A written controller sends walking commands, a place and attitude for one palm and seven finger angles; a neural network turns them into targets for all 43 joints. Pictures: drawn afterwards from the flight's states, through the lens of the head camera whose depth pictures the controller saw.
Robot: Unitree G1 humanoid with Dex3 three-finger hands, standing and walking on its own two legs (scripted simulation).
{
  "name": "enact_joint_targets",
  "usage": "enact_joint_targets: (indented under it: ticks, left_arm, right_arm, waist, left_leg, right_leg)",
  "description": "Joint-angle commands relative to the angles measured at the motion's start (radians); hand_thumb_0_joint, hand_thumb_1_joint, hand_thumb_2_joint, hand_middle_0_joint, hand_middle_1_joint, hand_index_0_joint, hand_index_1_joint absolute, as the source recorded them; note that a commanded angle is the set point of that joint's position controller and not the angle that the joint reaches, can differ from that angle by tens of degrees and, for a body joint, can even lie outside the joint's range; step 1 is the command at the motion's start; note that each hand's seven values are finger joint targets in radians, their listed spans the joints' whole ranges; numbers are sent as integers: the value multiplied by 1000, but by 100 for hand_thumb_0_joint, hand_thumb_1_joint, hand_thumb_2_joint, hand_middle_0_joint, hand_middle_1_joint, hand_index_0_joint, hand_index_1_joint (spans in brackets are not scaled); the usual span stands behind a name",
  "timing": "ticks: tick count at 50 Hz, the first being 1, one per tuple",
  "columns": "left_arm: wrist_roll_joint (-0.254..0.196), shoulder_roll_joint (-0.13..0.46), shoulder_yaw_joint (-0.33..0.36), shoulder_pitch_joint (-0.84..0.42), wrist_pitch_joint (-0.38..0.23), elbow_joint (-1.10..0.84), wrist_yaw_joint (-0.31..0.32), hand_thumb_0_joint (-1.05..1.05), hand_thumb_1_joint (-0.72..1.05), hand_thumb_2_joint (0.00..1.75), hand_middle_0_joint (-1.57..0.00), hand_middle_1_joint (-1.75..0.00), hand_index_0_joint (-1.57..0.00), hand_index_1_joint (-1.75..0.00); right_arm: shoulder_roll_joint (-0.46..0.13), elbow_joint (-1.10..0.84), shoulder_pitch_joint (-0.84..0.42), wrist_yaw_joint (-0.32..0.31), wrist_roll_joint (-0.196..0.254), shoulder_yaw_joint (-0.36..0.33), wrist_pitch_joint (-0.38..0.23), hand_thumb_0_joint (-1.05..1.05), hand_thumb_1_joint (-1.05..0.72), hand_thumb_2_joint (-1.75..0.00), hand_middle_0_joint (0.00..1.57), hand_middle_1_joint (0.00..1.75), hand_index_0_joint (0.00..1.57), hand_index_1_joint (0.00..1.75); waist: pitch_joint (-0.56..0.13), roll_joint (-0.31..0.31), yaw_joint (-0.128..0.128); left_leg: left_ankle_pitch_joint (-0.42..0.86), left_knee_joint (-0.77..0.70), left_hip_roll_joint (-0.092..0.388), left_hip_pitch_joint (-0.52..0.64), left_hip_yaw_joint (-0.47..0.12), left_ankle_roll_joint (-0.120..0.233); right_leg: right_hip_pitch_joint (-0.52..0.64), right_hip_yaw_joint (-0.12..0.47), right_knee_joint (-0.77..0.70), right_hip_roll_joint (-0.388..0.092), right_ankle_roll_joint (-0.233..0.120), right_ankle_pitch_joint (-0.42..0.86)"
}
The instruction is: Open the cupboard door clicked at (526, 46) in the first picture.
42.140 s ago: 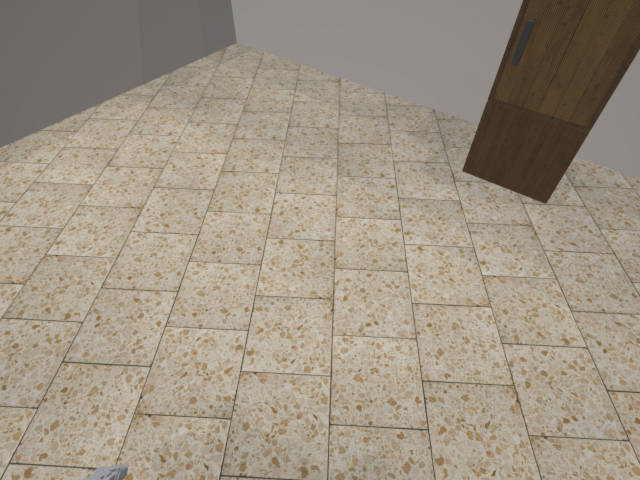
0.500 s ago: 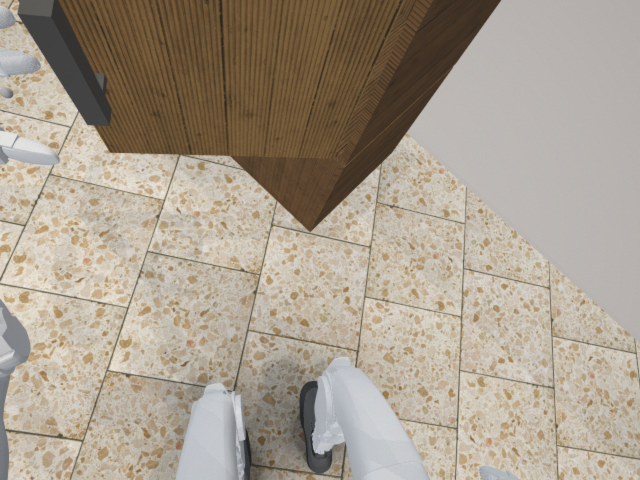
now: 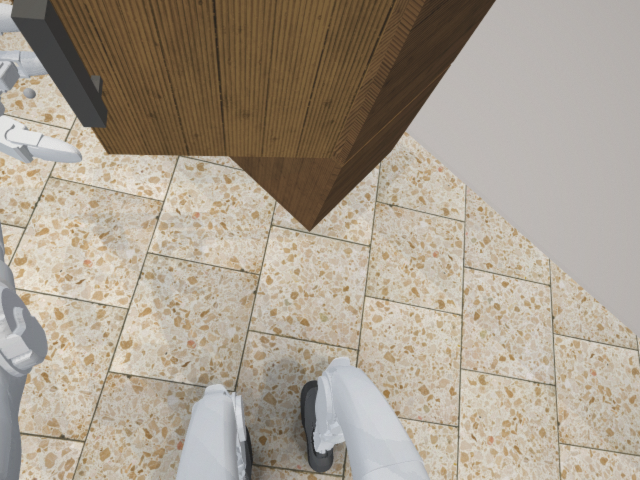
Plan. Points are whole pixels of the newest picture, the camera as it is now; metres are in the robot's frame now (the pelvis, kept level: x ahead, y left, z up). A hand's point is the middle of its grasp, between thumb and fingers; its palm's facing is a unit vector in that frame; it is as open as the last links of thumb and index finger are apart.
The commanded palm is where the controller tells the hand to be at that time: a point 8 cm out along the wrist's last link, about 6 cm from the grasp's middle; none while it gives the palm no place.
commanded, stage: slide the fingers in behind the handle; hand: left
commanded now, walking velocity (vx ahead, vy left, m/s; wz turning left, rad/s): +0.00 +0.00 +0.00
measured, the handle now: (71, 56) +0.58 +0.22 +0.04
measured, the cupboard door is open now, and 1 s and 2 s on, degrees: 47 47 48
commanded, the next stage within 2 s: close the thumb around the handle in 1.30 s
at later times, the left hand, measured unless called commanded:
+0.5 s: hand (63, 95) +0.53 +0.22 +0.03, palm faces -0.01 -1.00 -0.02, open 14.0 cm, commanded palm +0.52 +0.25 +0.04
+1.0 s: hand (94, 99) +0.53 +0.20 +0.03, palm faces -0.01 -1.00 -0.02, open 14.0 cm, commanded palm +0.51 +0.22 +0.04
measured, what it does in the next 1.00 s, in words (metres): stands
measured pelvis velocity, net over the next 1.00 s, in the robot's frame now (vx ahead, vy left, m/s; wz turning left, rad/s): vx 0.01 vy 0.00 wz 0.02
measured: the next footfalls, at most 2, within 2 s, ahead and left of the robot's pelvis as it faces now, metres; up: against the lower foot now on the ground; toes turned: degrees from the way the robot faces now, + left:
none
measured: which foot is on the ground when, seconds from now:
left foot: down 0.00-1.00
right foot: down 0.00-1.00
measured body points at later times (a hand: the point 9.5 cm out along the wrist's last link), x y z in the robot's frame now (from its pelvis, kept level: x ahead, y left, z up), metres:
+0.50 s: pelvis +0.00 +0.00 +0.00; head +0.19 +0.04 +0.41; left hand +0.53 +0.28 +0.04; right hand +0.02 -0.27 -0.10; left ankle -0.01 +0.08 -0.61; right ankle +0.06 -0.12 -0.61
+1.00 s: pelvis +0.01 +0.00 +0.01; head +0.19 +0.03 +0.42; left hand +0.53 +0.25 +0.04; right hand +0.02 -0.27 -0.10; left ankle -0.01 +0.08 -0.61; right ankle +0.06 -0.12 -0.61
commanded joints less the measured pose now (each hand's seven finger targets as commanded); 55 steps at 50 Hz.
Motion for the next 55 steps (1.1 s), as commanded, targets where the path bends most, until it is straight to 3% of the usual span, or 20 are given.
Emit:
enact_joint_targets:
  ticks: [1, 2, 4, 8, 10, 12, 15, 17, 19, 22, 26, 29, 30, 33, 37, 40, 43, 48, 51, 55]
  left_arm:
    - [-28, 241, 2, -358, -71, -237, 1, 0, -50, 30, -30, -120, -30, -120]
    - [-30, 256, 19, -344, -67, -221, 3, 0, -50, 30, -30, -120, -30, -120]
    - [-34, 212, -16, -381, -69, -242, 6, 0, -50, 30, -30, -120, -30, -120]
    - [-37, 230, 11, -373, -77, -247, 26, 0, -50, 30, -30, -120, -30, -120]
    - [-28, 194, -20, -387, -77, -223, 38, 0, -50, 30, -30, -120, -30, -120]
    - [-23, 197, -17, -392, -85, -237, 51, 0, -50, 30, -30, -120, -30, -120]
    - [-26, 197, -5, -377, -99, -249, 59, 0, -50, 30, -30, -120, -30, -120]
    - [-28, 180, -10, -349, -88, -201, 62, 0, -50, 30, -30, -120, -30, -120]
    - [-19, 191, -15, -374, -91, -213, 64, 0, -50, 30, -30, -120, -30, -120]
    - [-20, 186, -14, -372, -89, -210, 72, 0, -50, 30, -30, -120, -30, -120]
    - [-29, 143, -40, -394, -94, -220, 70, 0, -50, 30, -30, -120, -30, -120]
    - [-35, 169, -15, -395, -103, -244, 73, 0, -50, 30, -30, -120, -30, -120]
    - [-34, 144, -35, -397, -107, -267, 74, 0, -50, 30, -30, -120, -30, -120]
    - [-35, 99, -58, -371, -108, -268, 86, 0, -50, 30, -30, -120, -30, -120]
    - [-27, 77, -70, -394, -102, -243, 116, 0, -50, 30, -30, -120, -30, -120]
    - [-20, 96, -48, -377, -122, -267, 138, 0, -50, 30, -30, -120, -30, -120]
    - [-17, 48, -82, -374, -133, -252, 149, 0, -50, 30, -30, -120, -30, -120]
    - [-17, 25, -102, -376, -153, -273, 151, 0, -50, 30, -30, -120, -30, -120]
    - [-24, 33, -89, -350, -148, -238, 143, 0, -50, 30, -30, -120, -30, -120]
    - [-27, 36, -88, -357, -155, -255, 136, 0, -50, 30, -30, -120, -30, -120]
  right_arm:
    - [-213, -18, 210, -6, 3, -83, -2, 0, -90, -90, 20, 30, 20, 30]
    - [-215, -17, 211, -7, 4, -82, 0, 0, -90, -90, 20, 30, 20, 30]
    - [-213, -12, 210, -8, 3, -85, -1, 0, -90, -90, 20, 30, 20, 30]
    - [-211, -11, 210, -8, 2, -86, -5, 0, -90, -90, 20, 30, 20, 30]
    - [-208, -7, 206, -8, 1, -85, -5, 0, -90, -90, 20, 30, 20, 30]
    - [-206, -8, 204, -6, -2, -85, -7, 0, -90, -90, 20, 30, 20, 30]
    - [-203, -13, 205, -4, -3, -89, -7, 0, -90, -90, 20, 30, 20, 30]
    - [-201, -11, 201, -4, 0, -87, -6, 0, -90, -90, 20, 30, 20, 30]
    - [-203, -15, 198, -6, 0, -84, -3, 0, -90, -90, 20, 30, 20, 30]
    - [-201, -18, 198, -4, 1, -85, -4, 0, -90, -90, 20, 30, 20, 30]
    - [-200, -12, 200, -4, 0, -89, -7, 0, -90, -90, 20, 30, 20, 30]
    - [-201, -10, 204, -4, -2, -91, -10, 0, -90, -90, 20, 30, 20, 30]
    - [-198, -12, 202, -1, -2, -94, -11, 0, -90, -90, 20, 30, 20, 30]
    - [-194, -9, 203, 3, -2, -98, -11, 0, -90, -90, 20, 30, 20, 30]
    - [-190, 0, 198, 2, -3, -97, -8, 0, -90, -90, 20, 30, 20, 30]
    - [-189, -5, 204, 5, -6, -99, -9, 0, -90, -90, 20, 30, 20, 30]
    - [-180, -5, 201, 9, -9, -98, -11, 0, -90, -90, 20, 30, 20, 30]
    - [-181, -3, 200, 12, -9, -103, -12, 0, -90, -90, 20, 30, 20, 30]
    - [-182, -1, 194, 10, -5, -102, -9, 0, -90, -90, 20, 30, 20, 30]
    - [-181, 0, 195, 8, -5, -103, -10, 0, -90, -90, 20, 30, 20, 30]
  waist:
    - [-609, 260, 7]
    - [-585, 231, 10]
    - [-578, 258, -2]
    - [-589, 240, 7]
    - [-552, 230, -6]
    - [-573, 257, 4]
    - [-616, 232, 8]
    - [-569, 199, 3]
    - [-563, 233, 5]
    - [-572, 191, 1]
    - [-584, 201, -9]
    - [-625, 220, 7]
    - [-638, 228, 5]
    - [-623, 238, 6]
    - [-569, 198, -5]
    - [-621, 205, 12]
    - [-581, 216, 3]
    - [-606, 202, 3]
    - [-577, 170, 5]
    - [-605, 206, 12]
  left_leg:
    - [629, -168, 6, 485, -110, -48]
    - [609, -172, 8, 464, -110, -45]
    - [619, -176, 10, 494, -117, -48]
    - [601, -172, 4, 470, -109, -44]
    - [578, -176, 4, 457, -108, -44]
    - [577, -176, 1, 463, -103, -46]
    - [613, -169, -1, 466, -100, -44]
    - [576, -169, -2, 420, -90, -37]
    - [577, -173, -1, 429, -93, -41]
    - [541, -170, -4, 397, -85, -33]
    - [552, -167, -4, 418, -90, -35]
    - [573, -166, -5, 438, -92, -39]
    - [595, -169, -5, 461, -96, -43]
    - [638, -173, 0, 503, -108, -50]
    - [562, -184, -4, 450, -97, -44]
    - [596, -184, -6, 478, -99, -50]
    - [607, -185, -6, 472, -93, -47]
    - [609, -187, -8, 484, -92, -48]
    - [558, -196, -11, 446, -82, -43]
    - [597, -190, -11, 472, -84, -46]
  right_leg:
    - [301, 73, -89, 30, -10, 277]
    - [307, 70, -90, 31, -9, 268]
    - [274, 69, -93, 30, -9, 258]
    - [300, 75, -90, 30, -12, 268]
    - [284, 73, -95, 29, -9, 250]
    - [293, 77, -93, 27, -11, 250]
    - [336, 81, -87, 27, -10, 297]
    - [342, 83, -93, 28, -8, 293]
    - [324, 82, -85, 26, -11, 282]
    - [352, 88, -89, 27, -7, 281]
    - [339, 88, -89, 26, -7, 287]
    - [352, 89, -82, 25, -10, 300]
    - [351, 87, -83, 24, -10, 310]
    - [312, 78, -83, 25, -13, 300]
    - [324, 79, -96, 23, -8, 275]
    - [346, 82, -90, 23, -10, 297]
    - [339, 82, -90, 23, -13, 311]
    - [362, 88, -94, 24, -12, 325]
    - [383, 91, -106, 23, -9, 309]
    - [378, 92, -98, 23, -12, 328]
